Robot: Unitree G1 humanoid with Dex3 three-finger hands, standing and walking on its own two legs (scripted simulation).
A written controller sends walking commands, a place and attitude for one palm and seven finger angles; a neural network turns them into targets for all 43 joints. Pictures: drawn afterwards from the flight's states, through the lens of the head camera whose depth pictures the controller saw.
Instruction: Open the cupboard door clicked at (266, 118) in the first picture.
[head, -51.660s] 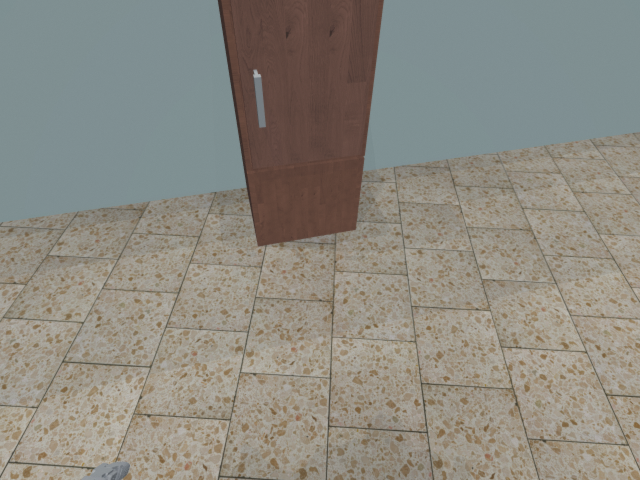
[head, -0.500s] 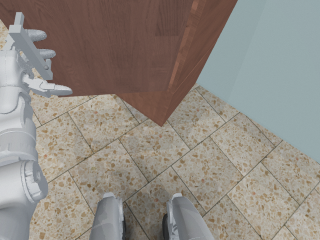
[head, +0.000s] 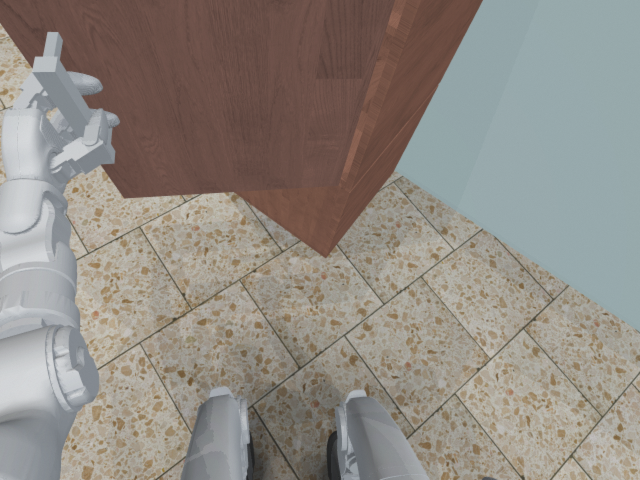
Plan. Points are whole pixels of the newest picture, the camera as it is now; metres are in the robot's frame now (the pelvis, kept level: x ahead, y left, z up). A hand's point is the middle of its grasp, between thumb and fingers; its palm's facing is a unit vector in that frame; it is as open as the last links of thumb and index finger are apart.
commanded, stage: close the thumb around the handle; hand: left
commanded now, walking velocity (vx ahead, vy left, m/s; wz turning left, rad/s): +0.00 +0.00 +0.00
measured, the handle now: (82, 105) +0.55 +0.26 +0.04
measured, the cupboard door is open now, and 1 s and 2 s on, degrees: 44 73 89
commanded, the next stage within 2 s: pull the door open along its arc in 0.08 s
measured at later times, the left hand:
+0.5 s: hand (102, 172) +0.46 +0.22 +0.05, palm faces +0.08 -1.00 -0.01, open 5.8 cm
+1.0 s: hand (174, 270) +0.34 +0.14 +0.05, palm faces +0.49 -0.87 +0.01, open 6.1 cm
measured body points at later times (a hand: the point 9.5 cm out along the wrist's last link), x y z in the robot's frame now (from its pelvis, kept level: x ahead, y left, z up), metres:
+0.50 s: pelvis +0.01 +0.00 +0.01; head +0.14 +0.03 +0.44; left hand +0.45 +0.28 +0.05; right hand +0.05 -0.26 -0.10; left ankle +0.04 +0.12 -0.61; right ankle +0.00 -0.13 -0.61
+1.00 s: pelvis +0.01 -0.02 +0.02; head +0.10 -0.01 +0.46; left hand +0.31 +0.18 +0.05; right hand +0.19 -0.23 -0.09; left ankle +0.04 +0.12 -0.61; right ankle +0.00 -0.13 -0.61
